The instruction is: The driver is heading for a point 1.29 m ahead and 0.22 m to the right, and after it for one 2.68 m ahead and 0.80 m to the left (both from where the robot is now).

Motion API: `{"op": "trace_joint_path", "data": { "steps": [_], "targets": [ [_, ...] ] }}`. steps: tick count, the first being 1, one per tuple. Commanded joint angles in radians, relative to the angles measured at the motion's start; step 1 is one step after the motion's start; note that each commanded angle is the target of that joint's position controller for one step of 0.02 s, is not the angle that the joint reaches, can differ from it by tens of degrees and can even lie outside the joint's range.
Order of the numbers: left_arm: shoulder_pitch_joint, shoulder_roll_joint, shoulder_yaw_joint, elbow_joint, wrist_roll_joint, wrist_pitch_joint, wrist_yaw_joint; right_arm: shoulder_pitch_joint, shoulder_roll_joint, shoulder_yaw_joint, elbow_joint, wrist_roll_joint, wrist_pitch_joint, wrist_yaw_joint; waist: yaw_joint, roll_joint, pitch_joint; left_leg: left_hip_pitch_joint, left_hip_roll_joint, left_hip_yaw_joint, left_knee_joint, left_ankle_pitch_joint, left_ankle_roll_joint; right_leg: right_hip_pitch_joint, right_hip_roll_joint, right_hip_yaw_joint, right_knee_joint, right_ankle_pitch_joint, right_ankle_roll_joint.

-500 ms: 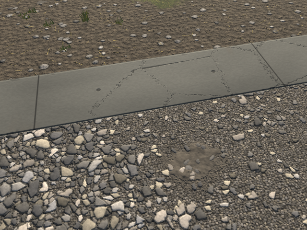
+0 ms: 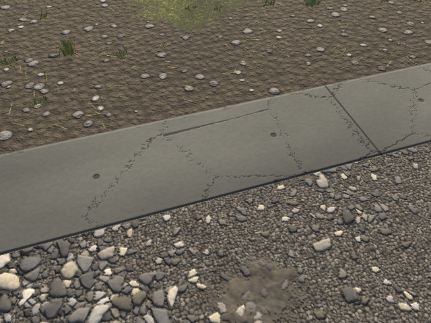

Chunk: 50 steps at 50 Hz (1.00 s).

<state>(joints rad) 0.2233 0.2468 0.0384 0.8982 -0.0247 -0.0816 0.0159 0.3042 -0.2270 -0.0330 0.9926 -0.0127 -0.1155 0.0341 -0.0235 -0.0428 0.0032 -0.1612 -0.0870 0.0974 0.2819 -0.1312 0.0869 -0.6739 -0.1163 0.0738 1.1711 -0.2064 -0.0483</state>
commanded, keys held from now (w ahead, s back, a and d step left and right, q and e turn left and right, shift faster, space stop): w+e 0.44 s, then w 0.16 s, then w+q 0.40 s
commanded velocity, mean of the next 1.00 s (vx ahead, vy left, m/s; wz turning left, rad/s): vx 0.50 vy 0.00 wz -0.19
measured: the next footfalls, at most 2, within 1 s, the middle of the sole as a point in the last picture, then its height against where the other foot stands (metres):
right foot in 0.32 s outside the picture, level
left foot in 0.88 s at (239, 269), level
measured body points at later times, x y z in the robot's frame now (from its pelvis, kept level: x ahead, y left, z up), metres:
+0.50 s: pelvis +0.28 -0.10 -0.01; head +0.31 -0.12 +0.44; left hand +0.44 +0.13 -0.12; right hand +0.33 -0.39 -0.13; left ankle +0.27 +0.07 -0.65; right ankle +0.30 -0.17 -0.74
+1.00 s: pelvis +0.58 -0.11 -0.01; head +0.61 -0.11 +0.43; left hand +0.71 +0.14 -0.14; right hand +0.66 -0.40 -0.12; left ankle +0.66 -0.06 -0.74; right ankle +0.43 -0.22 -0.65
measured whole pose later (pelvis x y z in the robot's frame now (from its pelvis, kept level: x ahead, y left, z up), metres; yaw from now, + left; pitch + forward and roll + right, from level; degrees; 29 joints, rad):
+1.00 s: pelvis +0.58 -0.11 -0.01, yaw -9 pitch +2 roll +0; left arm 0.28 0.27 0.04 0.80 0.00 -0.11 -0.01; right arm 0.20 -0.28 -0.06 0.77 0.01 -0.09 0.04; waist -0.01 -0.01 0.02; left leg -0.40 -0.09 0.00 0.51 -0.15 0.10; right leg -0.37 0.02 0.05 1.20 -0.38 -0.03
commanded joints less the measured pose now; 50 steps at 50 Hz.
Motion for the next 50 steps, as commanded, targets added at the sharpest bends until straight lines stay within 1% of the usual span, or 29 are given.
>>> {"op": "trace_joint_path", "data": {
  "steps": [1, 6, 11, 12, 14, 15, 16, 17, 18, 19, 20, 21, 22, 23, 26, 28, 32, 37, 40, 41, 42, 43, 44, 45, 46, 47, 48, 49, 50],
  "targets": [
    [0.063, 0.043, 0.016, -0.033, 0.008, 0.010, 0.005, -0.046, -0.124, -0.021, -0.046, -0.004, -0.022, -0.019, 0.046, 0.081, 0.049, -0.096, 0.299, -0.156, -0.200, 0.104, 0.154, -0.033, -0.035, 0.047, -0.084, 0.152, 0.016],
    [-0.108, 0.023, 0.009, -0.093, 0.008, -0.004, -0.022, 0.011, -0.153, -0.021, -0.033, 0.006, -0.011, -0.041, -0.017, 0.070, 0.056, 0.041, 0.302, -0.055, -0.189, 0.145, 0.105, -0.052, -0.003, -0.014, -0.386, 0.337, 0.011],
    [-0.238, 0.015, 0.000, -0.177, 0.003, -0.002, -0.058, 0.082, -0.176, -0.029, -0.007, 0.018, 0.023, -0.046, -0.062, 0.070, 0.099, 0.245, 0.365, -0.015, -0.110, 0.186, 0.083, -0.121, 0.011, -0.071, -0.512, 0.205, -0.013],
    [-0.243, 0.020, 0.002, -0.193, 0.002, -0.002, -0.066, 0.078, -0.184, -0.032, -0.009, 0.021, 0.031, -0.046, -0.055, 0.077, 0.098, 0.272, 0.376, -0.006, -0.077, 0.242, 0.074, -0.113, 0.021, -0.090, -0.523, 0.147, -0.026],
    [-0.193, 0.048, 0.016, -0.208, 0.002, -0.001, -0.077, 0.038, -0.210, -0.039, -0.029, 0.022, 0.045, -0.051, -0.009, 0.116, 0.048, 0.275, 0.375, 0.038, 0.052, 0.561, 0.047, 0.023, 0.078, -0.156, -0.539, 0.041, -0.061],
    [-0.093, 0.079, 0.035, -0.192, 0.000, 0.000, -0.079, 0.016, -0.219, -0.042, -0.041, 0.019, 0.054, -0.055, 0.050, 0.130, -0.017, 0.252, 0.360, 0.069, 0.198, 0.739, 0.029, 0.171, 0.127, -0.192, -0.554, 0.028, -0.084],
    [0.078, 0.138, 0.070, -0.148, -0.003, 0.001, -0.073, 0.008, -0.207, -0.037, -0.056, 0.017, 0.061, -0.058, 0.132, 0.107, -0.109, 0.169, 0.311, 0.102, 0.425, 0.779, -0.003, 0.412, 0.180, -0.194, -0.610, 0.077, -0.120],
    [0.248, 0.256, 0.110, -0.121, 0.000, 0.010, -0.051, 0.019, -0.179, -0.022, -0.093, -0.001, 0.049, -0.059, 0.187, -0.039, -0.226, -0.111, 0.256, 0.117, 0.777, 0.452, -0.052, 0.741, -0.004, 0.104, -0.635, 0.098, -0.199],
    [0.211, 0.321, 0.114, -0.152, 0.001, 0.005, -0.049, 0.089, -0.047, 0.018, -0.139, -0.005, 0.005, -0.041, 0.083, -0.256, -0.344, -0.537, 0.015, -0.017, 1.133, -0.385, -0.104, 1.051, -0.241, 0.718, -0.814, -0.028, -0.401],
    [0.244, 0.235, 0.091, -0.149, 0.013, 0.002, -0.048, -0.003, -0.156, -0.006, -0.154, 0.027, -0.044, -0.022, 0.147, -0.146, -0.380, -0.642, 0.072, -0.214, 1.193, -0.382, -0.065, 1.080, -0.233, 0.736, -0.877, -0.022, -0.368],
    [0.206, 0.178, 0.077, -0.152, 0.019, -0.002, -0.043, -0.085, -0.175, -0.012, -0.189, 0.057, -0.061, -0.017, 0.138, -0.108, -0.252, -0.695, 0.116, -0.199, 1.164, -0.311, -0.041, 0.986, -0.189, 0.558, -0.855, 0.065, -0.315],
    [0.123, 0.151, 0.068, -0.170, 0.015, -0.004, -0.045, -0.105, -0.164, -0.010, -0.192, 0.042, -0.063, -0.023, 0.086, 0.027, -0.163, -0.649, 0.165, -0.191, 1.063, -0.233, -0.040, 0.816, -0.141, 0.417, -0.862, 0.181, -0.277],
    [0.055, 0.119, 0.058, -0.194, 0.016, -0.004, -0.045, -0.108, -0.172, -0.022, -0.188, 0.023, -0.052, -0.032, 0.049, 0.056, -0.129, -0.574, 0.198, -0.185, 0.970, -0.195, -0.047, 0.690, -0.105, 0.333, -0.878, 0.259, -0.249],
    [0.015, 0.095, 0.047, -0.210, 0.023, -0.003, -0.044, -0.081, -0.167, -0.026, -0.185, 0.021, -0.033, -0.030, 0.014, 0.048, -0.104, -0.511, 0.218, -0.185, 0.930, -0.175, -0.054, 0.603, -0.080, 0.283, -0.907, 0.298, -0.240],
    [0.035, 0.120, 0.051, -0.200, 0.017, -0.013, -0.036, -0.066, -0.127, -0.025, -0.194, 0.004, 0.005, -0.032, -0.009, 0.030, -0.067, -0.471, 0.219, -0.152, 0.809, -0.106, -0.099, 0.495, -0.054, 0.189, -0.956, 0.426, -0.251],
    [0.073, 0.136, 0.055, -0.182, 0.015, -0.014, -0.022, -0.138, -0.113, -0.022, -0.220, -0.002, 0.010, -0.038, 0.012, 0.014, -0.035, -0.503, 0.213, -0.136, 0.679, 0.002, -0.120, 0.485, -0.035, 0.138, -0.977, 0.447, -0.238],
    [0.119, 0.144, 0.053, -0.158, 0.014, -0.010, -0.011, -0.260, -0.090, -0.012, -0.244, 0.013, 0.003, -0.029, 0.069, -0.028, -0.007, -0.465, 0.178, -0.110, 0.388, 0.252, -0.106, 0.511, 0.000, 0.060, -0.984, 0.338, -0.177],
    [0.164, 0.156, 0.054, -0.107, 0.020, -0.014, -0.013, -0.361, -0.108, -0.011, -0.286, 0.031, -0.003, -0.003, 0.110, -0.023, 0.051, -0.553, 0.167, -0.116, 0.286, 0.239, -0.048, 0.690, -0.091, 0.067, -0.972, 0.290, -0.161],
    [0.149, 0.170, 0.060, -0.094, 0.020, -0.001, -0.003, -0.360, -0.114, -0.011, -0.308, 0.034, -0.008, 0.022, 0.091, -0.023, 0.046, -0.569, 0.147, -0.110, 0.268, 0.113, -0.002, 0.795, -0.128, 0.037, -0.906, 0.446, -0.135],
    [0.127, 0.179, 0.061, -0.099, 0.023, 0.003, 0.000, -0.327, -0.124, -0.016, -0.304, 0.034, -0.007, 0.027, 0.069, -0.032, 0.020, -0.502, 0.121, -0.089, 0.265, 0.071, 0.014, 0.796, -0.122, 0.011, -0.862, 0.586, -0.120],
    [0.112, 0.191, 0.063, -0.104, 0.026, 0.008, 0.002, -0.272, -0.143, -0.026, -0.294, 0.032, -0.004, 0.026, 0.040, -0.046, -0.028, -0.400, 0.083, -0.055, 0.273, 0.038, 0.030, 0.792, -0.109, -0.012, -0.792, 0.765, -0.107],
    [0.091, 0.194, 0.061, -0.111, 0.027, 0.016, 0.005, -0.155, -0.170, -0.044, -0.264, 0.029, 0.000, 0.023, -0.024, -0.037, -0.098, -0.236, 0.038, -0.021, 0.248, 0.055, 0.054, 0.767, -0.072, -0.053, -0.644, 0.906, -0.086],
    [0.081, 0.187, 0.054, -0.127, 0.032, 0.018, 0.010, -0.001, -0.217, -0.066, -0.230, 0.025, 0.005, 0.015, -0.092, -0.001, -0.183, 0.008, 0.072, -0.097, 0.247, 0.111, 0.094, 0.631, -0.031, -0.085, -0.421, 0.836, -0.050],
    [0.178, 0.112, 0.028, -0.158, 0.047, -0.002, 0.001, 0.117, -0.322, -0.094, -0.230, 0.015, 0.009, 0.006, -0.072, 0.205, -0.320, 0.395, 0.318, -0.514, 0.242, 0.091, 0.252, 0.252, 0.102, -0.121, -0.019, 0.389, 0.025],
    [0.200, 0.070, 0.008, -0.149, 0.042, -0.031, -0.014, 0.148, -0.283, -0.084, -0.214, 0.031, 0.013, 0.008, -0.063, 0.322, -0.401, 0.567, 0.426, -0.904, 0.060, -0.063, 0.342, -0.005, 0.219, -0.002, 0.178, -0.328, 0.049],
    [0.117, 0.150, 0.023, -0.174, 0.008, -0.056, -0.027, 0.107, -0.224, -0.069, -0.225, 0.035, 0.017, 0.003, -0.084, 0.230, -0.284, 0.503, 0.395, -0.831, 0.026, -0.194, 0.278, -0.116, 0.148, 0.075, 0.233, -0.290, 0.023],
    [0.026, 0.161, 0.022, -0.204, -0.005, -0.068, -0.030, 0.035, -0.197, -0.062, -0.252, 0.031, 0.022, -0.002, -0.071, 0.129, -0.166, 0.348, 0.362, -0.699, 0.012, -0.167, 0.237, -0.127, 0.101, 0.052, 0.182, -0.203, 0.011],
    [-0.014, 0.156, 0.024, -0.213, 0.013, -0.070, -0.025, -0.023, -0.179, -0.054, -0.270, 0.025, 0.025, -0.001, -0.034, 0.034, -0.082, 0.186, 0.325, -0.607, -0.011, -0.067, 0.217, -0.090, 0.067, 0.033, 0.093, -0.152, 0.013],
    [-0.011, 0.162, 0.034, -0.219, 0.034, -0.064, -0.017, -0.057, -0.162, -0.048, -0.287, 0.018, 0.025, -0.002, 0.001, 0.024, -0.059, 0.085, 0.295, -0.550, -0.031, 0.034, 0.206, -0.023, 0.038, 0.031, 0.017, -0.117, 0.021]
  ]
}}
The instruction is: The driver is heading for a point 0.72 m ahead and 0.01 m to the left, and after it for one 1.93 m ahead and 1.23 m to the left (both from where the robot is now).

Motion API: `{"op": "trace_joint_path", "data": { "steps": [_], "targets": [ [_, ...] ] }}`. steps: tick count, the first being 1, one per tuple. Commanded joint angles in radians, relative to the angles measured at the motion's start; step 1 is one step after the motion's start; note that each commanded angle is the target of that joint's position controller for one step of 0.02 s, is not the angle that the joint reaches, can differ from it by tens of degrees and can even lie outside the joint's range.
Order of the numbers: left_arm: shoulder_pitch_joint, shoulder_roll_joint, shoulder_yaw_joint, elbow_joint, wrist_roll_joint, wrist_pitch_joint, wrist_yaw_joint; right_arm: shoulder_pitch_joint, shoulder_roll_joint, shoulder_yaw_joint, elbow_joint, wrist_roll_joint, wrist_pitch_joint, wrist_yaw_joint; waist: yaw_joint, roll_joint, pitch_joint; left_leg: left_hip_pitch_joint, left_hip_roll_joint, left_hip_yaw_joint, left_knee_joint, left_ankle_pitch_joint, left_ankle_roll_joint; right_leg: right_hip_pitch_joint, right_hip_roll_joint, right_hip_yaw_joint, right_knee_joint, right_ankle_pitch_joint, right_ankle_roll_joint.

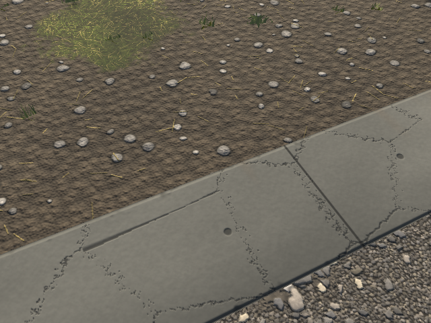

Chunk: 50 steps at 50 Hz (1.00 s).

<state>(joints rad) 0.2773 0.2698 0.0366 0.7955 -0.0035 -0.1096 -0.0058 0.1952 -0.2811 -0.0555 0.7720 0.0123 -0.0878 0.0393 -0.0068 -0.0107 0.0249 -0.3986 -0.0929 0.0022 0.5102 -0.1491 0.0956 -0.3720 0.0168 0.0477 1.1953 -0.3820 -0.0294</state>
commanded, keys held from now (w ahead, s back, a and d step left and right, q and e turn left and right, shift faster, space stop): w+q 0.16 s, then w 0.62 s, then w+e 0.12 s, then w+q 0.10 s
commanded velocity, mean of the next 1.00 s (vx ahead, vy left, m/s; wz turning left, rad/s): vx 0.50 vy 0.00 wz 0.17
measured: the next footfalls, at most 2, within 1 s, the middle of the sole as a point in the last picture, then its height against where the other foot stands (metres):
right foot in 0.38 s outside the picture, level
left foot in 0.88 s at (162, 278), level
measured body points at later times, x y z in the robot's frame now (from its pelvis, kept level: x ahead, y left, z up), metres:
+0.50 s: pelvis +0.28 -0.03 +0.00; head +0.30 -0.03 +0.45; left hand +0.40 +0.25 -0.08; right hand +0.39 -0.29 -0.12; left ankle +0.14 +0.07 -0.64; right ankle +0.35 -0.12 -0.73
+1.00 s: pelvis +0.52 +0.07 +0.00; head +0.54 +0.09 +0.45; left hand +0.51 +0.35 -0.13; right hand +0.73 -0.15 -0.08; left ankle +0.56 +0.18 -0.73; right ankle +0.44 -0.09 -0.64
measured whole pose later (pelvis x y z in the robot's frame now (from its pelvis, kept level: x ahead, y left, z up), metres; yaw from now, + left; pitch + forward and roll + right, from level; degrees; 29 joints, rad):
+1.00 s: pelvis +0.52 +0.07 +0.00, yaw +10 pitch +2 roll -1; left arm 0.37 0.29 0.05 0.83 -0.02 -0.07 0.00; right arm 0.17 -0.25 -0.04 0.69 0.00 -0.08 0.03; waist 0.02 -0.02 0.01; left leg -0.39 -0.01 0.03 0.53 -0.18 0.05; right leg -0.39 -0.02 0.05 1.14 -0.42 -0.02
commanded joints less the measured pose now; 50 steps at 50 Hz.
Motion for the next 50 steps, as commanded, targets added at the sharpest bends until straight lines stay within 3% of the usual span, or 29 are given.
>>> {"op": "trace_joint_path", "data": {
  "steps": [1, 4, 6, 9, 11, 14, 16, 18, 19, 20, 21, 22, 23, 24, 25, 26, 28, 33, 36, 40, 42, 43, 44, 45, 46, 47, 48, 49, 50],
  "targets": [
    [-0.049, 0.129, 0.037, -0.122, 0.020, -0.025, 0.008, 0.035, -0.106, -0.024, -0.077, -0.010, 0.000, -0.008, 0.011, 0.019, -0.071, 0.260, 0.274, -0.425, -0.278, 0.108, 0.197, -0.278, -0.105, 0.053, -0.049, 0.070, 0.013],
    [-0.043, 0.096, 0.033, -0.138, 0.025, 0.000, 0.020, 0.053, -0.130, -0.033, -0.083, -0.004, -0.002, -0.021, 0.025, 0.056, -0.060, 0.164, 0.234, -0.330, -0.300, 0.245, 0.206, -0.251, -0.104, 0.019, -0.176, 0.128, 0.057],
    [-0.115, 0.080, 0.028, -0.163, 0.026, 0.005, 0.026, 0.086, -0.151, -0.041, -0.077, 0.004, 0.001, -0.033, 0.003, 0.061, -0.046, 0.138, 0.207, -0.291, -0.299, 0.263, 0.185, -0.255, -0.090, 0.009, -0.309, 0.248, 0.079],
    [-0.217, 0.051, 0.018, -0.185, 0.019, -0.002, 0.020, 0.134, -0.145, -0.040, -0.063, 0.014, 0.015, -0.046, -0.041, 0.086, -0.050, 0.139, 0.165, -0.254, -0.269, 0.205, 0.135, -0.197, -0.051, 0.003, -0.524, 0.426, 0.085],
    [-0.270, 0.048, 0.015, -0.193, 0.010, -0.010, 0.007, 0.173, -0.134, -0.036, -0.049, 0.014, 0.020, -0.049, -0.073, 0.098, -0.050, 0.163, 0.178, -0.268, -0.254, 0.166, 0.123, -0.158, -0.034, -0.006, -0.604, 0.497, 0.081],
    [-0.327, 0.067, 0.020, -0.217, 0.004, -0.025, -0.010, 0.218, -0.127, -0.031, -0.030, 0.011, 0.027, -0.050, -0.093, 0.102, -0.034, 0.277, 0.228, -0.334, -0.192, 0.161, 0.120, -0.182, -0.028, 0.004, -0.678, 0.445, 0.052],
    [-0.320, 0.088, 0.028, -0.223, 0.003, -0.032, -0.016, 0.213, -0.137, -0.034, -0.028, 0.007, 0.033, -0.051, -0.080, 0.119, -0.032, 0.341, 0.259, -0.379, -0.150, 0.202, 0.110, -0.164, -0.022, -0.001, -0.717, 0.358, 0.022],
    [-0.204, 0.115, 0.045, -0.197, 0.006, -0.038, -0.011, 0.179, -0.136, -0.034, -0.036, 0.007, 0.037, -0.050, -0.010, 0.135, -0.072, 0.351, 0.229, -0.367, -0.050, 0.382, 0.084, 0.002, 0.000, -0.030, -0.787, 0.339, -0.026],
    [-0.070, 0.152, 0.060, -0.174, 0.018, -0.041, -0.004, 0.152, -0.107, -0.022, -0.052, 0.001, 0.033, -0.047, 0.057, 0.114, -0.180, 0.283, 0.182, -0.321, 0.116, 0.426, 0.055, 0.225, -0.076, 0.034, -0.751, 0.386, -0.083],
    [0.101, 0.229, 0.079, -0.157, 0.025, -0.038, 0.001, 0.187, -0.060, -0.004, -0.072, -0.018, 0.023, -0.047, 0.100, -0.039, -0.328, 0.070, 0.082, -0.227, 0.419, 0.166, 0.007, 0.540, -0.257, 0.254, -0.712, 0.449, -0.182],
    [0.174, 0.250, 0.092, -0.103, 0.010, -0.022, -0.011, 0.316, -0.026, 0.009, -0.061, 0.011, 0.010, -0.043, 0.062, -0.334, -0.386, -0.257, -0.019, -0.156, 0.685, -0.417, -0.050, 0.751, -0.421, 0.645, -0.812, 0.240, -0.321],
    [0.163, 0.157, 0.069, -0.109, -0.013, -0.018, -0.011, 0.252, -0.115, -0.006, -0.053, 0.024, 0.005, -0.041, 0.089, -0.194, -0.270, -0.379, 0.045, -0.203, 0.779, -0.417, -0.048, 0.683, -0.402, 0.669, -0.864, 0.025, -0.282],
    [0.100, 0.119, 0.056, -0.116, -0.011, -0.010, -0.008, 0.136, -0.139, -0.015, -0.076, 0.023, 0.005, -0.038, 0.093, -0.095, -0.135, -0.412, 0.085, -0.170, 0.785, -0.318, -0.050, 0.550, -0.360, 0.530, -0.887, 0.034, -0.240],
    [0.045, 0.106, 0.045, -0.126, -0.003, -0.004, -0.010, 0.079, -0.125, -0.012, -0.091, 0.007, 0.006, -0.037, 0.068, -0.023, -0.067, -0.385, 0.125, -0.128, 0.741, -0.243, -0.055, 0.424, -0.316, 0.432, -0.919, 0.128, -0.221],
    [0.012, 0.093, 0.039, -0.127, 0.003, -0.003, -0.014, 0.057, -0.111, -0.016, -0.098, -0.007, 0.006, -0.036, 0.045, -0.013, -0.027, -0.361, 0.154, -0.114, 0.680, -0.195, -0.061, 0.341, -0.280, 0.371, -0.947, 0.208, -0.214],
    [-0.003, 0.087, 0.035, -0.127, 0.010, -0.004, -0.015, 0.073, -0.094, -0.015, -0.099, -0.008, 0.007, -0.033, 0.021, -0.045, -0.029, -0.312, 0.175, -0.104, 0.641, -0.167, -0.067, 0.288, -0.251, 0.321, -0.969, 0.268, -0.206],
    [0.001, 0.088, 0.035, -0.112, 0.004, -0.008, -0.018, 0.094, -0.059, -0.009, -0.093, -0.004, 0.015, -0.032, 0.004, -0.083, -0.042, -0.269, 0.184, -0.075, 0.576, -0.148, -0.081, 0.241, -0.223, 0.244, -0.997, 0.373, -0.214],
    [0.045, 0.143, 0.050, -0.070, -0.006, 0.005, -0.005, -0.053, -0.018, 0.010, -0.129, -0.012, 0.010, -0.029, 0.040, -0.062, -0.023, -0.250, 0.188, -0.037, 0.276, 0.081, -0.101, 0.219, -0.196, 0.109, -1.026, 0.495, -0.197],
    [0.101, 0.156, 0.050, -0.038, -0.017, 0.016, -0.003, -0.142, -0.017, 0.011, -0.150, -0.002, 0.004, -0.019, 0.076, -0.068, -0.008, -0.187, 0.157, -0.017, 0.136, 0.197, -0.099, 0.223, -0.190, 0.075, -1.013, 0.450, -0.177],
    [0.146, 0.167, 0.053, -0.004, -0.024, 0.033, 0.000, -0.220, -0.042, 0.002, -0.194, 0.006, -0.005, -0.002, 0.084, -0.074, 0.021, -0.173, 0.140, -0.026, 0.044, 0.126, -0.064, 0.305, -0.247, 0.121, -0.961, 0.431, -0.160],
    [0.136, 0.181, 0.056, 0.005, -0.026, 0.047, 0.007, -0.162, -0.064, -0.011, -0.189, 0.004, -0.013, -0.001, 0.035, -0.081, 0.002, -0.072, 0.118, -0.014, -0.011, 0.074, -0.042, 0.324, -0.252, 0.142, -0.890, 0.500, -0.140],
    [0.121, 0.181, 0.055, 0.001, -0.026, 0.052, 0.009, -0.064, -0.092, -0.028, -0.160, -0.002, -0.016, -0.005, -0.020, -0.068, -0.050, 0.078, 0.095, 0.008, -0.046, 0.074, -0.021, 0.301, -0.214, 0.119, -0.789, 0.611, -0.120],
    [0.111, 0.150, 0.042, -0.010, -0.016, 0.050, 0.011, 0.094, -0.147, -0.052, -0.127, -0.015, -0.017, -0.015, -0.090, -0.033, -0.167, 0.329, 0.164, -0.048, -0.015, 0.116, 0.019, 0.193, -0.155, 0.076, -0.581, 0.582, -0.084],
    [0.171, 0.055, 0.013, -0.041, -0.002, 0.035, 0.010, 0.243, -0.242, -0.076, -0.116, -0.035, -0.012, -0.026, -0.116, 0.158, -0.337, 0.720, 0.422, -0.371, -0.007, 0.098, 0.127, -0.148, -0.026, -0.010, -0.194, 0.237, -0.013],
    [0.229, 0.046, 0.005, -0.034, -0.016, 0.017, 0.007, 0.294, -0.223, -0.070, -0.089, -0.018, -0.001, -0.019, -0.105, 0.326, -0.436, 0.797, 0.515, -0.704, -0.147, -0.095, 0.215, -0.331, 0.032, 0.063, 0.015, -0.209, 0.004],
    [0.166, 0.136, 0.032, -0.038, -0.035, 0.011, 0.003, 0.254, -0.160, -0.049, -0.085, -0.004, 0.004, -0.017, -0.105, 0.219, -0.289, 0.692, 0.472, -0.649, -0.187, -0.228, 0.187, -0.426, -0.017, 0.098, 0.107, -0.172, 0.003],
    [0.080, 0.145, 0.034, -0.063, -0.034, 0.009, 0.000, 0.192, -0.127, -0.036, -0.090, 0.001, 0.008, -0.017, -0.084, 0.158, -0.175, 0.560, 0.430, -0.527, -0.206, -0.235, 0.161, -0.449, -0.063, 0.053, 0.100, -0.090, -0.001],
    [0.036, 0.135, 0.035, -0.074, -0.017, 0.010, 0.002, 0.120, -0.106, -0.028, -0.096, -0.008, 0.010, -0.012, -0.050, 0.100, -0.095, 0.418, 0.382, -0.445, -0.242, -0.172, 0.153, -0.418, -0.099, 0.023, 0.040, -0.010, 0.002],
    [0.033, 0.126, 0.040, -0.073, -0.004, 0.016, 0.005, 0.072, -0.083, -0.021, -0.103, -0.017, 0.007, -0.008, -0.015, 0.103, -0.055, 0.313, 0.345, -0.391, -0.275, -0.097, 0.148, -0.362, -0.126, 0.028, -0.023, 0.044, 0.006]
  ]
}}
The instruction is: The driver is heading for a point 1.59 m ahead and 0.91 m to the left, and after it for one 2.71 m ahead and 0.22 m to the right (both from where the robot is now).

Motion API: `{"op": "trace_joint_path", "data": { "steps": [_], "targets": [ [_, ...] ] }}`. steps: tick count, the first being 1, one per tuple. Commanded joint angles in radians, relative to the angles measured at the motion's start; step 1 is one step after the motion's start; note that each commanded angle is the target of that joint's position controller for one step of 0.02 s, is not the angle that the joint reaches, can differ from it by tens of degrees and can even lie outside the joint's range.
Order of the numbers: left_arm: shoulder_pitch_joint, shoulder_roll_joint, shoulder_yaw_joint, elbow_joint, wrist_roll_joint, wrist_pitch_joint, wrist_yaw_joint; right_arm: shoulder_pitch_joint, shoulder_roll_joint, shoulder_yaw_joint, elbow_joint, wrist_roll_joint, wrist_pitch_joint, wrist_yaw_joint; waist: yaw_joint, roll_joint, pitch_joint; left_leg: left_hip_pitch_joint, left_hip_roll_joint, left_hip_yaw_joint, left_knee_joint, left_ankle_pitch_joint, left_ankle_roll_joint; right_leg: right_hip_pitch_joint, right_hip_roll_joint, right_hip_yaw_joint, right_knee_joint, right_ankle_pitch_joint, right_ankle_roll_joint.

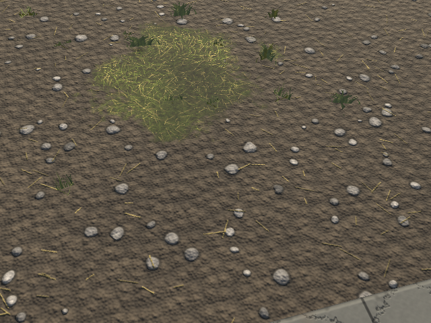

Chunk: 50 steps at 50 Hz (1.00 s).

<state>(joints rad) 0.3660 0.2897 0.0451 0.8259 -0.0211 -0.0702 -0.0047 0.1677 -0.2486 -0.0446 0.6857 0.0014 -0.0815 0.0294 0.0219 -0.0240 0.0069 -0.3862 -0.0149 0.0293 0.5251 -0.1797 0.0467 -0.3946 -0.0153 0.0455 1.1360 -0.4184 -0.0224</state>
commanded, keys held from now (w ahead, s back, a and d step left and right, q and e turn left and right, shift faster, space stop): w+q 1.00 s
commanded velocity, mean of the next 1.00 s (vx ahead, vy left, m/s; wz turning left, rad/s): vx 0.50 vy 0.00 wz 0.47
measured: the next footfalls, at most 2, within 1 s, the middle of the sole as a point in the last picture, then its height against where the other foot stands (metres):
right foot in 0.36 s outside the picture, level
left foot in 1.00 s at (126, 320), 0.12 m lower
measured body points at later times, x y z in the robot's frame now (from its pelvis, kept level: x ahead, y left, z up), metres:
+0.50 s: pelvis +0.24 -0.04 +0.00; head +0.26 -0.04 +0.45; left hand +0.35 +0.25 -0.09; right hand +0.35 -0.31 -0.12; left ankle +0.13 +0.09 -0.64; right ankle +0.31 -0.14 -0.73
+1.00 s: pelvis +0.45 +0.15 -0.09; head +0.47 +0.18 +0.36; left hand +0.29 +0.39 -0.23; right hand +0.77 +0.04 -0.17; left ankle +0.50 +0.29 -0.83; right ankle +0.32 -0.13 -0.71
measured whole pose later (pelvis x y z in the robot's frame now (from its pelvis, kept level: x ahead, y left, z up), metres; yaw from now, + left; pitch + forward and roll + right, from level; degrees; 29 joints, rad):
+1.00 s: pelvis +0.45 +0.15 -0.09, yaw +31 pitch +1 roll -5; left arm 0.40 0.29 0.09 0.87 -0.04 -0.06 0.01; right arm 0.08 -0.29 -0.10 0.69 0.02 0.00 0.07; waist 0.09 0.06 0.03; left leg -0.44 0.08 -0.01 0.47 0.24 0.09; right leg 0.04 -0.20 -0.28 0.93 -0.70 0.13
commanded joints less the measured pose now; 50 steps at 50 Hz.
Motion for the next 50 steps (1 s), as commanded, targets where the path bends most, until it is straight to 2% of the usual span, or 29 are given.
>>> {"op": "trace_joint_path", "data": {
  "steps": [1, 4, 7, 12, 15, 17, 18, 19, 20, 21, 22, 23, 24, 26, 28, 31, 32, 33, 34, 35, 39, 40, 43, 44, 46, 47, 48, 49, 50],
  "targets": [
    [-0.036, 0.089, 0.029, -0.098, 0.016, -0.017, 0.004, 0.074, -0.110, -0.031, -0.018, -0.009, -0.001, 0.005, -0.015, 0.132, -0.022, 0.230, 0.243, -0.386, -0.319, -0.016, 0.199, -0.284, -0.105, 0.029, 0.002, 0.113, 0.005],
    [-0.062, 0.063, 0.026, -0.105, 0.022, -0.005, 0.011, 0.092, -0.131, -0.043, 0.002, 0.003, -0.013, 0.000, 0.003, 0.109, -0.008, 0.172, 0.215, -0.313, -0.357, 0.112, 0.222, -0.258, -0.106, 0.017, -0.128, 0.190, 0.031],
    [-0.192, 0.038, 0.012, -0.139, 0.029, -0.014, 0.009, 0.139, -0.162, -0.056, 0.031, 0.008, -0.005, -0.022, -0.033, 0.088, 0.016, 0.156, 0.187, -0.253, -0.357, 0.150, 0.198, -0.238, -0.087, 0.019, -0.361, 0.362, 0.048],
    [-0.369, 0.045, 0.010, -0.194, 0.014, -0.039, -0.018, 0.236, -0.197, -0.065, 0.070, 0.024, 0.017, -0.039, -0.088, 0.091, 0.021, 0.155, 0.181, -0.268, -0.305, 0.085, 0.173, -0.121, -0.023, 0.017, -0.575, 0.498, 0.057],
    [-0.355, 0.079, 0.024, -0.204, 0.011, -0.053, -0.026, 0.251, -0.195, -0.068, 0.074, 0.020, 0.029, -0.042, -0.064, 0.121, 0.001, 0.173, 0.190, -0.326, -0.225, 0.056, 0.154, -0.019, -0.004, 0.019, -0.599, 0.402, 0.041],
    [-0.243, 0.107, 0.042, -0.178, 0.016, -0.058, -0.021, 0.232, -0.174, -0.063, 0.067, 0.021, 0.040, -0.048, 0.002, 0.131, -0.025, 0.167, 0.159, -0.350, -0.126, 0.054, 0.120, 0.124, -0.008, 0.009, -0.657, 0.341, 0.007],
    [-0.126, 0.153, 0.059, -0.160, 0.030, -0.062, -0.013, 0.226, -0.133, -0.048, 0.052, 0.013, 0.041, -0.049, 0.055, 0.080, -0.111, 0.110, 0.097, -0.305, 0.059, 0.020, 0.081, 0.298, -0.101, 0.081, -0.676, 0.348, -0.040],
    [-0.017, 0.220, 0.074, -0.152, 0.032, -0.054, -0.008, 0.323, -0.056, -0.026, 0.042, -0.005, 0.036, -0.047, 0.050, -0.150, -0.264, -0.082, -0.001, -0.194, 0.377, -0.314, 0.029, 0.587, -0.311, 0.287, -0.656, 0.360, -0.120],
    [0.035, 0.232, 0.082, -0.121, 0.024, -0.038, -0.017, 0.388, -0.054, -0.021, 0.015, 0.029, 0.023, -0.045, 0.032, -0.391, -0.313, -0.357, -0.031, -0.147, 0.638, -0.430, 0.006, 0.704, -0.428, 0.670, -0.799, 0.040, -0.236],
    [0.008, 0.146, 0.062, -0.133, 0.020, -0.038, -0.020, 0.314, -0.158, -0.051, 0.033, 0.042, 0.026, -0.048, 0.058, -0.202, -0.196, -0.416, 0.016, -0.199, 0.741, -0.344, 0.000, 0.605, -0.388, 0.624, -0.846, -0.055, -0.210],
    [-0.050, 0.107, 0.048, -0.138, 0.023, -0.036, -0.020, 0.234, -0.186, -0.063, 0.021, 0.036, 0.038, -0.049, 0.051, -0.108, -0.107, -0.409, 0.044, -0.184, 0.760, -0.254, -0.004, 0.492, -0.353, 0.472, -0.853, 0.030, -0.175],
    [-0.112, 0.077, 0.036, -0.144, 0.030, -0.037, -0.025, 0.218, -0.173, -0.065, 0.023, 0.030, 0.053, -0.049, 0.020, -0.067, -0.060, -0.360, 0.075, -0.179, 0.738, -0.191, -0.015, 0.387, -0.309, 0.355, -0.874, 0.161, -0.167],
    [-0.153, 0.059, 0.034, -0.136, 0.031, -0.038, -0.027, 0.210, -0.152, -0.066, 0.015, 0.023, 0.062, -0.047, -0.006, -0.087, -0.029, -0.330, 0.105, -0.184, 0.691, -0.147, -0.019, 0.323, -0.283, 0.276, -0.896, 0.225, -0.166],
    [-0.168, 0.048, 0.038, -0.115, 0.023, -0.048, -0.027, 0.201, -0.122, -0.066, 0.011, 0.031, 0.080, -0.043, -0.023, -0.096, 0.000, -0.272, 0.137, -0.169, 0.610, -0.112, -0.016, 0.259, -0.252, 0.166, -0.950, 0.271, -0.156],
    [-0.140, 0.079, 0.052, -0.090, 0.012, -0.054, -0.023, 0.163, -0.098, -0.063, -0.016, 0.027, 0.089, -0.035, -0.019, -0.073, 0.006, -0.312, 0.142, -0.167, 0.551, -0.070, -0.013, 0.281, -0.265, 0.120, -0.976, 0.349, -0.182],
    [-0.123, 0.117, 0.069, -0.056, 0.019, -0.048, -0.015, 0.110, -0.079, -0.055, -0.042, 0.019, 0.087, -0.021, -0.008, -0.038, -0.002, -0.329, 0.147, -0.147, 0.453, 0.027, -0.026, 0.314, -0.272, 0.021, -0.975, 0.454, -0.197],
    [-0.109, 0.132, 0.074, -0.054, 0.036, -0.056, -0.011, 0.123, -0.092, -0.063, -0.030, 0.009, 0.083, -0.015, -0.005, -0.013, -0.036, -0.325, 0.150, -0.152, 0.520, 0.133, -0.027, 0.344, -0.291, 0.002, -0.933, 0.516, -0.204],
    [-0.108, 0.127, 0.073, -0.047, 0.035, -0.057, -0.008, 0.117, -0.099, -0.066, -0.030, 0.011, 0.082, -0.011, -0.006, -0.008, -0.035, -0.348, 0.151, -0.160, 0.518, 0.160, -0.025, 0.356, -0.294, -0.027, -0.918, 0.537, -0.198],
    [-0.107, 0.125, 0.072, -0.043, 0.031, -0.054, -0.007, 0.095, -0.102, -0.067, -0.038, 0.014, 0.082, -0.007, 0.000, -0.022, -0.019, -0.361, 0.150, -0.154, 0.509, 0.181, -0.024, 0.356, -0.292, -0.054, -0.908, 0.537, -0.189],
    [-0.068, 0.105, 0.069, -0.032, 0.025, -0.056, 0.003, 0.044, -0.124, -0.083, -0.049, 0.029, 0.073, -0.005, 0.013, -0.030, 0.018, -0.438, 0.144, -0.197, 0.464, 0.248, -0.018, 0.409, -0.280, -0.059, -0.890, 0.448, -0.163],
    [0.015, 0.114, 0.076, -0.006, 0.025, -0.043, 0.030, -0.102, -0.093, -0.071, -0.091, 0.023, 0.051, 0.018, 0.067, -0.063, 0.082, -0.562, 0.141, -0.179, 0.387, 0.290, 0.001, 0.511, -0.321, -0.094, -0.829, 0.381, -0.126],
    [-0.024, 0.123, 0.076, -0.018, 0.021, -0.038, 0.039, -0.128, -0.096, -0.067, -0.104, 0.029, 0.054, 0.030, 0.052, -0.045, 0.126, -0.506, 0.156, -0.180, 0.239, 0.353, -0.005, 0.431, -0.296, -0.150, -0.827, 0.298, -0.097],
    [-0.019, 0.136, 0.083, -0.018, 0.010, -0.025, 0.038, -0.157, -0.071, -0.060, -0.100, 0.031, 0.065, 0.061, 0.078, -0.023, 0.130, -0.243, 0.120, -0.082, 0.102, 0.504, -0.010, 0.280, -0.288, -0.246, -0.766, 0.165, -0.053],
    [-0.028, 0.150, 0.088, -0.026, 0.005, -0.019, 0.033, -0.162, -0.067, -0.058, -0.097, 0.036, 0.073, 0.063, 0.082, -0.025, 0.139, -0.206, 0.114, -0.067, 0.082, 0.488, -0.010, 0.271, -0.294, -0.259, -0.739, 0.152, -0.046],
    [-0.015, 0.150, 0.086, -0.018, -0.013, -0.009, 0.021, -0.168, -0.071, -0.059, -0.079, 0.029, 0.087, 0.059, 0.080, 0.000, 0.142, -0.172, 0.105, -0.047, 0.010, 0.454, 0.005, 0.323, -0.305, -0.275, -0.627, 0.222, -0.024],
    [-0.013, 0.156, 0.085, -0.018, -0.016, -0.004, 0.014, -0.100, -0.094, -0.071, -0.050, 0.022, 0.092, 0.052, 0.049, 0.006, 0.109, -0.112, 0.095, -0.032, -0.030, 0.454, 0.020, 0.364, -0.309, -0.279, -0.513, 0.325, -0.014],
    [-0.014, 0.163, 0.085, -0.013, -0.023, 0.004, 0.009, 0.028, -0.120, -0.090, 0.003, 0.017, 0.096, 0.037, -0.013, -0.009, 0.041, 0.025, 0.069, -0.001, -0.040, 0.441, 0.037, 0.374, -0.308, -0.282, -0.354, 0.473, -0.007],
    [-0.044, 0.164, 0.082, -0.014, -0.029, 0.009, 0.003, 0.217, -0.167, -0.119, 0.073, 0.010, 0.093, 0.017, -0.122, 0.012, -0.055, 0.293, 0.018, 0.054, -0.091, 0.480, 0.069, 0.291, -0.272, -0.304, -0.095, 0.567, 0.021],
    [-0.064, 0.120, 0.070, -0.004, -0.015, 0.001, 0.006, 0.366, -0.251, -0.141, 0.144, 0.001, 0.092, 0.003, -0.210, 0.108, -0.092, 0.562, 0.060, -0.007, -0.102, 0.570, 0.123, 0.043, -0.182, -0.277, 0.335, 0.133, 0.082]
  ]
}}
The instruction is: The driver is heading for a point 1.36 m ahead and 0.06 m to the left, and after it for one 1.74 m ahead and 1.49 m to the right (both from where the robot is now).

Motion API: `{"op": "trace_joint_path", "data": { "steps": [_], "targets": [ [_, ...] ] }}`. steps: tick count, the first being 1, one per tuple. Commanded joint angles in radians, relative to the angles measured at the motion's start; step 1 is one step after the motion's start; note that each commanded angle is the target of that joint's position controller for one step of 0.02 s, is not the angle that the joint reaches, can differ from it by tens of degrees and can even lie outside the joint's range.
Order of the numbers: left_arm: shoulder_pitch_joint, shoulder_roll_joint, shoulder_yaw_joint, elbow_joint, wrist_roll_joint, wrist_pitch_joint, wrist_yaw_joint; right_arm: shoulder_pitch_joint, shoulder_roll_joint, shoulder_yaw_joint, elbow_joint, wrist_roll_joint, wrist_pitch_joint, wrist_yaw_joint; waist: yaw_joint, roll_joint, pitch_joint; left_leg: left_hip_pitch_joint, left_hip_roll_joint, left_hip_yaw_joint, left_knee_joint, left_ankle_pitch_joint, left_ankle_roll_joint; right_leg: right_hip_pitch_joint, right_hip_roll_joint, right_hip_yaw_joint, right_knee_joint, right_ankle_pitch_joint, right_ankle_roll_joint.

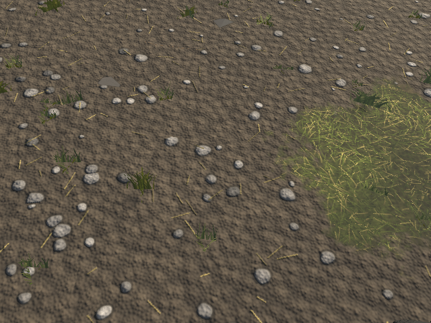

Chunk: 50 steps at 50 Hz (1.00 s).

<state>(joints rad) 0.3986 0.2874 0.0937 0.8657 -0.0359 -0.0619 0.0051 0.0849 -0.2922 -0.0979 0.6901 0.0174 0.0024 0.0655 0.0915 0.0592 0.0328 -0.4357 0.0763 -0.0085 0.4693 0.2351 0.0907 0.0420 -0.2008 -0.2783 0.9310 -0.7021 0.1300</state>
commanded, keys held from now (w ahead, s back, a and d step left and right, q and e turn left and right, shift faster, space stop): w+q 0.20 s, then w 0.18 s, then w+e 0.62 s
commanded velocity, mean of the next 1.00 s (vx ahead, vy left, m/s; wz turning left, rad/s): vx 0.50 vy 0.00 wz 0.02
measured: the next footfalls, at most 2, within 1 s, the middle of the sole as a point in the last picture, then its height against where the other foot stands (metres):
right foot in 0.46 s outside the picture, level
left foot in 0.92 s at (172, 254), level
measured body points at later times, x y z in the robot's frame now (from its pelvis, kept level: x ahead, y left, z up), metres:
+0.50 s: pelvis +0.32 +0.03 -0.04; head +0.33 +0.04 +0.41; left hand +0.49 +0.31 -0.11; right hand +0.39 -0.24 -0.17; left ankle +0.11 +0.10 -0.73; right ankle +0.44 -0.03 -0.76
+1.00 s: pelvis +0.58 +0.11 -0.03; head +0.60 +0.12 +0.42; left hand +0.61 +0.39 -0.15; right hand +0.79 -0.14 -0.10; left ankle +0.65 +0.22 -0.76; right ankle +0.46 -0.02 -0.70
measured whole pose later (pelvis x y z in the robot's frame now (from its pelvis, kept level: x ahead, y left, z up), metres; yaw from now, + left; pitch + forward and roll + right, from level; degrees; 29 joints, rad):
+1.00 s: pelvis +0.58 +0.11 -0.03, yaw -3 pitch +3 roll +1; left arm 0.40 0.29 0.07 0.78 -0.04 -0.04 0.02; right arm 0.05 -0.24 -0.05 0.71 0.00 -0.12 0.01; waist 0.06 -0.03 -0.01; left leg -0.38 -0.04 -0.03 0.49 -0.16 0.01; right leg -0.29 0.06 0.16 0.95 -0.48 -0.04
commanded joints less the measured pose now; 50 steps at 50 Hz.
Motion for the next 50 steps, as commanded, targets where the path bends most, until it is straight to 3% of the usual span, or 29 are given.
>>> {"op": "trace_joint_path", "data": {
  "steps": [1, 2, 3, 4, 5, 6, 7, 10, 14, 18, 20, 22, 23, 24, 25, 26, 27, 28, 29, 31, 34, 38, 41, 45, 46, 47, 48, 49, 50],
  "targets": [
    [0.036, -0.018, -0.012, -0.075, 0.051, -0.029, -0.010, 0.394, -0.308, -0.076, 0.138, -0.032, -0.016, -0.035, -0.129, 0.302, -0.196, 0.930, 0.051, -0.127, 0.327, 0.641, 0.124, -0.838, 0.089, 0.166, 0.946, -0.234, -0.040],
    [0.078, 0.036, -0.025, -0.118, 0.042, -0.060, -0.011, 0.437, -0.304, -0.067, 0.108, 0.004, -0.029, -0.017, -0.152, 0.252, -0.468, 1.017, 0.160, -0.398, 0.288, 0.458, 0.276, -0.924, 0.099, 0.322, 1.026, -0.174, -0.033],
    [-0.048, 0.076, -0.018, -0.173, 0.002, -0.077, 0.000, 0.534, -0.293, -0.077, 0.149, 0.022, -0.015, -0.015, -0.213, 0.169, -0.507, 0.971, 0.221, -0.586, 0.019, -0.101, 0.330, -0.973, 0.123, 0.344, 0.971, -0.089, -0.034],
    [-0.140, 0.093, -0.017, -0.183, -0.032, -0.087, 0.011, 0.445, -0.257, -0.061, 0.140, 0.022, -0.022, -0.021, -0.185, 0.018, -0.336, 0.806, 0.232, -0.662, -0.131, -0.504, 0.289, -1.057, 0.094, 0.338, 0.816, 0.107, -0.073],
    [-0.191, 0.093, -0.022, -0.181, -0.027, -0.079, 0.034, 0.304, -0.199, -0.037, 0.096, 0.008, -0.038, -0.022, -0.150, -0.027, -0.226, 0.622, 0.258, -0.752, -0.181, -0.592, 0.284, -1.052, 0.084, 0.348, 0.786, 0.192, -0.083],
    [-0.161, 0.135, -0.009, -0.172, -0.010, -0.072, 0.043, 0.165, -0.157, -0.014, 0.047, -0.017, -0.067, -0.022, -0.078, -0.074, -0.155, 0.400, 0.277, -0.740, -0.151, -0.469, 0.268, -0.948, 0.044, 0.431, 0.582, 0.357, -0.104],
    [-0.140, 0.149, 0.000, -0.155, 0.022, -0.058, 0.046, 0.092, -0.132, -0.009, 0.030, -0.024, -0.081, -0.027, -0.045, -0.046, -0.110, 0.283, 0.241, -0.676, -0.133, -0.360, 0.248, -0.866, 0.029, 0.443, 0.497, 0.376, -0.103],
    [-0.236, 0.088, -0.010, -0.196, 0.070, -0.043, 0.037, 0.118, -0.131, -0.006, 0.052, -0.015, -0.081, -0.075, -0.052, 0.003, -0.038, 0.086, 0.089, -0.393, -0.159, -0.066, 0.210, -0.711, 0.052, 0.380, 0.119, 0.522, -0.042],
    [-0.356, 0.015, -0.035, -0.213, 0.050, -0.052, 0.001, 0.244, -0.100, 0.000, 0.098, 0.003, -0.073, -0.100, -0.137, 0.018, -0.049, 0.091, 0.010, -0.232, -0.170, -0.046, 0.136, -0.515, 0.159, 0.293, -0.263, 0.892, -0.057],
    [-0.480, 0.040, -0.026, -0.265, 0.032, -0.054, -0.019, 0.349, -0.084, 0.002, 0.149, 0.009, -0.062, -0.099, -0.179, 0.011, 0.022, 0.286, 0.070, -0.304, -0.134, -0.145, 0.122, -0.609, 0.185, 0.303, -0.386, 0.804, -0.115],
    [-0.460, 0.053, -0.020, -0.269, 0.030, -0.061, -0.029, 0.350, -0.098, -0.004, 0.153, -0.001, -0.054, -0.102, -0.156, 0.035, 0.017, 0.392, 0.108, -0.316, -0.096, -0.046, 0.109, -0.625, 0.191, 0.297, -0.407, 0.715, -0.152],
    [-0.310, 0.088, -0.002, -0.229, 0.034, -0.063, -0.032, 0.299, -0.111, -0.006, 0.138, -0.008, -0.049, -0.098, -0.075, 0.047, -0.069, 0.417, 0.069, -0.254, 0.056, 0.309, 0.080, -0.418, 0.244, 0.242, -0.429, 0.661, -0.216],
    [-0.138, 0.118, 0.011, -0.189, 0.039, -0.061, -0.033, 0.260, -0.102, 0.002, 0.122, -0.016, -0.050, -0.093, 0.010, 0.022, -0.175, 0.324, 0.027, -0.208, 0.253, 0.331, 0.053, -0.169, 0.196, 0.303, -0.403, 0.723, -0.271],
    [0.013, 0.193, 0.031, -0.162, 0.050, -0.060, -0.035, 0.365, -0.030, 0.022, 0.122, -0.024, -0.062, -0.087, 0.009, -0.166, -0.342, 0.028, -0.097, -0.144, 0.619, -0.006, -0.013, 0.211, -0.011, 0.646, -0.407, 0.690, -0.423],
    [0.069, 0.174, 0.030, -0.122, 0.022, -0.049, -0.043, 0.398, -0.015, 0.035, 0.133, -0.018, -0.076, -0.075, 0.005, -0.378, -0.391, -0.204, -0.196, -0.108, 0.866, -0.742, -0.062, 0.349, -0.149, 1.031, -0.583, 0.480, -0.517],
    [0.001, 0.113, 0.010, -0.140, 0.006, -0.042, -0.040, 0.299, -0.100, 0.014, 0.096, -0.005, -0.093, -0.067, 0.011, -0.265, -0.232, -0.351, -0.128, -0.156, 0.911, -0.745, -0.049, 0.269, -0.129, 1.052, -0.636, 0.269, -0.474],
    [-0.082, 0.096, 0.003, -0.164, 0.023, -0.034, -0.035, 0.173, -0.110, 0.013, 0.060, 0.006, -0.105, -0.063, 0.001, -0.153, -0.102, -0.365, -0.084, -0.134, 0.864, -0.663, -0.041, 0.109, -0.094, 0.926, -0.663, 0.290, -0.435],
    [-0.127, 0.090, 0.000, -0.170, 0.033, -0.031, -0.037, 0.119, -0.092, 0.015, 0.043, -0.004, -0.112, -0.063, -0.032, -0.066, -0.016, -0.337, -0.055, -0.112, 0.770, -0.621, -0.042, -0.046, -0.052, 0.833, -0.689, 0.396, -0.417],
    [-0.149, 0.080, -0.005, -0.177, 0.035, -0.034, -0.036, 0.124, -0.091, 0.009, 0.042, -0.023, -0.110, -0.066, -0.066, -0.060, -0.021, -0.270, -0.020, -0.111, 0.677, -0.575, -0.047, -0.123, -0.018, 0.773, -0.701, 0.490, -0.396],
    [-0.164, 0.083, -0.005, -0.182, 0.033, -0.030, -0.032, 0.161, -0.062, 0.011, 0.047, -0.033, -0.104, -0.069, -0.106, -0.107, -0.047, -0.173, -0.010, -0.088, 0.556, -0.549, -0.073, -0.203, 0.032, 0.695, -0.723, 0.603, -0.388],
    [-0.131, 0.130, 0.010, -0.171, 0.020, -0.028, -0.012, 0.078, -0.028, 0.025, 0.020, -0.039, -0.094, -0.076, -0.091, -0.129, -0.049, -0.125, -0.026, -0.057, 0.356, -0.457, -0.118, -0.283, 0.053, 0.609, -0.743, 0.686, -0.395],
    [-0.052, 0.146, 0.018, -0.145, 0.005, -0.009, 0.007, -0.069, -0.017, 0.037, -0.016, -0.024, -0.105, -0.068, -0.037, -0.137, -0.043, -0.033, -0.074, -0.058, 0.124, -0.208, -0.144, -0.323, 0.091, 0.572, -0.725, 0.630, -0.351],
    [-0.001, 0.137, 0.018, -0.129, 0.002, 0.005, 0.010, -0.133, -0.038, 0.032, -0.043, -0.011, -0.116, -0.061, -0.021, -0.146, -0.038, 0.004, -0.096, -0.077, 0.040, -0.210, -0.145, -0.282, 0.081, 0.625, -0.677, 0.574, -0.333],
    [-0.017, 0.120, 0.015, -0.139, 0.005, 0.018, 0.017, -0.038, -0.092, 0.007, -0.023, -0.003, -0.137, -0.058, -0.098, -0.178, -0.071, 0.198, -0.087, -0.074, -0.071, -0.304, -0.091, -0.253, 0.094, 0.696, -0.537, 0.557, -0.285],
    [-0.042, 0.085, 0.002, -0.155, 0.013, 0.014, 0.015, 0.074, -0.128, -0.008, -0.003, -0.014, -0.141, -0.066, -0.155, -0.163, -0.140, 0.377, -0.012, -0.123, -0.062, -0.328, -0.049, -0.325, 0.136, 0.654, -0.397, 0.565, -0.252],
    [-0.026, 0.010, -0.022, -0.175, 0.031, 0.008, 0.013, 0.247, -0.197, -0.025, 0.019, -0.023, -0.138, -0.074, -0.209, -0.006, -0.282, 0.636, 0.186, -0.318, -0.056, -0.365, 0.020, -0.472, 0.221, 0.529, -0.082, 0.343, -0.207],
    [0.092, 0.002, -0.030, -0.210, -0.006, 0.000, 0.014, 0.293, -0.247, -0.039, 0.056, -0.024, -0.122, -0.065, -0.146, 0.303, -0.345, 0.807, 0.365, -0.740, -0.141, -0.594, 0.165, -0.766, 0.278, 0.442, 0.169, 0.096, -0.177],
    [0.071, 0.109, -0.008, -0.176, -0.013, 0.002, 0.018, 0.239, -0.148, -0.017, 0.034, -0.015, -0.120, -0.059, -0.161, 0.150, -0.233, 0.721, 0.333, -0.702, -0.170, -0.704, 0.144, -0.856, 0.198, 0.461, 0.285, 0.158, -0.162],
    [-0.018, 0.140, 0.002, -0.186, -0.003, 0.009, 0.016, 0.202, -0.094, -0.002, 0.025, -0.015, -0.117, -0.060, -0.176, 0.075, -0.135, 0.621, 0.282, -0.540, -0.175, -0.622, 0.104, -0.868, 0.172, 0.444, 0.307, 0.248, -0.156]
  ]
}}
Keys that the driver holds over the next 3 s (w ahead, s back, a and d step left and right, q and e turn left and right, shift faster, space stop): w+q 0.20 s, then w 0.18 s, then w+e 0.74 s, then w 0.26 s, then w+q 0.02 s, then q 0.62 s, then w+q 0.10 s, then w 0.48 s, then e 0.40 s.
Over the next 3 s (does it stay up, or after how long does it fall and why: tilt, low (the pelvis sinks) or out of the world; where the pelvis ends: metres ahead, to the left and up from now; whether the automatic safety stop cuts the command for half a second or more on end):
stays up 1.25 0.10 -0.02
